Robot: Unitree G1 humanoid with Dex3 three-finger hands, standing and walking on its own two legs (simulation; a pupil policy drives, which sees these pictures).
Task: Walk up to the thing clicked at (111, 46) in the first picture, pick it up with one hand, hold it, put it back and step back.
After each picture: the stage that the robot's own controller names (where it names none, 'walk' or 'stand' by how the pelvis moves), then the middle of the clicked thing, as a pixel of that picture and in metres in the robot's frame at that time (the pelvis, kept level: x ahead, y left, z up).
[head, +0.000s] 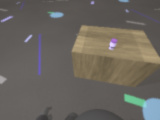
stand; (112, 44) +0.88 -0.25 -0.11
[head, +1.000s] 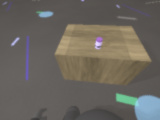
rise first; (98, 43) +0.81 -0.04 -0.09
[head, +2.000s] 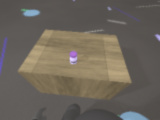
stand; (73, 57) +0.54 +0.20 -0.09
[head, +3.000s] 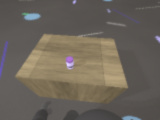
stand; (70, 62) +0.52 +0.20 -0.11
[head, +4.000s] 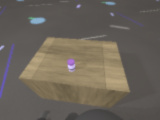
stand; (71, 65) +0.51 +0.20 -0.12
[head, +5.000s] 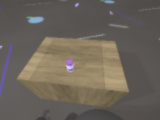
stand; (70, 65) +0.50 +0.21 -0.12
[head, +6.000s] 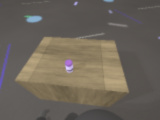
stand; (69, 66) +0.49 +0.21 -0.12
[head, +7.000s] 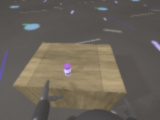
rise first; (67, 69) +0.48 +0.24 -0.11
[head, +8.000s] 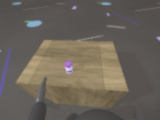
go down; (68, 67) +0.48 +0.24 -0.11
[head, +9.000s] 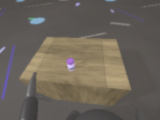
go down; (70, 64) +0.50 +0.23 -0.11
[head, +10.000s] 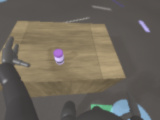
go down; (59, 57) +0.48 +0.22 -0.04
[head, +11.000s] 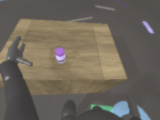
close in; (60, 55) +0.49 +0.22 -0.04
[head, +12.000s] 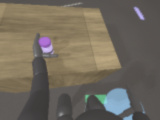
close; (46, 46) +0.51 +0.24 +0.00
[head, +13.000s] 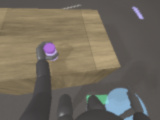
lift; (51, 52) +0.48 +0.21 +0.00
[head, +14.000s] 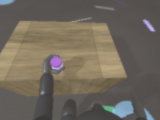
lift; (57, 65) +0.38 +0.21 +0.02
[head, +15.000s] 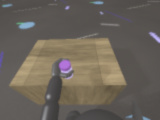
hold; (66, 69) +0.33 +0.16 +0.10
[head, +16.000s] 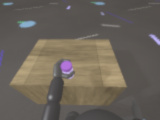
hold; (67, 70) +0.33 +0.16 +0.09
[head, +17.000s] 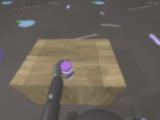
hold; (67, 70) +0.33 +0.16 +0.07
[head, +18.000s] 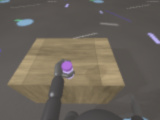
crouch; (68, 70) +0.34 +0.16 +0.06
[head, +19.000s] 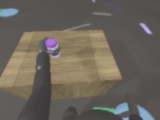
crouch; (53, 48) +0.47 +0.24 +0.10
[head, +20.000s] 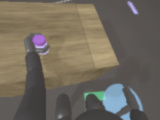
lower; (41, 45) +0.52 +0.24 +0.01
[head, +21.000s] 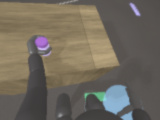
lower; (43, 47) +0.51 +0.24 +0.00
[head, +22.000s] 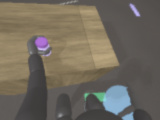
lower; (43, 47) +0.50 +0.24 +0.00
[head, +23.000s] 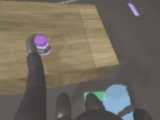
lower; (42, 45) +0.51 +0.24 +0.01
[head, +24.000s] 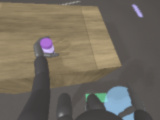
open; (48, 48) +0.49 +0.22 +0.01
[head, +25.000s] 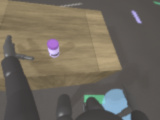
sink last; (53, 48) +0.49 +0.21 -0.01
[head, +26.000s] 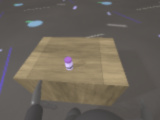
stand; (68, 63) +0.50 +0.23 -0.06
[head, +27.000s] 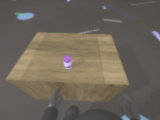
stand; (67, 62) +0.48 +0.21 -0.06
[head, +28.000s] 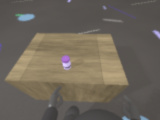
stand; (66, 62) +0.48 +0.22 -0.05
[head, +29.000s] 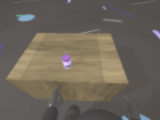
stand; (66, 61) +0.49 +0.22 -0.05
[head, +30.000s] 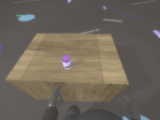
stand; (66, 62) +0.48 +0.23 -0.05
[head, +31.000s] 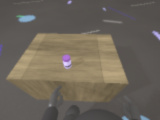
stand; (67, 61) +0.49 +0.23 -0.05
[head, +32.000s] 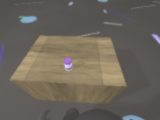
stand; (68, 64) +0.49 +0.22 -0.09
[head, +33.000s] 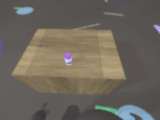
walk; (68, 58) +0.52 +0.22 -0.10
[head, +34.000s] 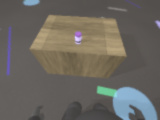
walk; (78, 38) +0.77 +0.18 -0.10
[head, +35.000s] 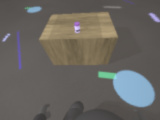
stand; (77, 27) +1.04 +0.26 -0.09
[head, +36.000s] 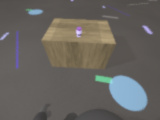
stand; (79, 32) +1.08 +0.20 -0.11
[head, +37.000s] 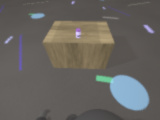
stand; (78, 33) +1.10 +0.21 -0.12
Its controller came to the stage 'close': yes
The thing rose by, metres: 0.21
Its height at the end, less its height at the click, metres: +0.00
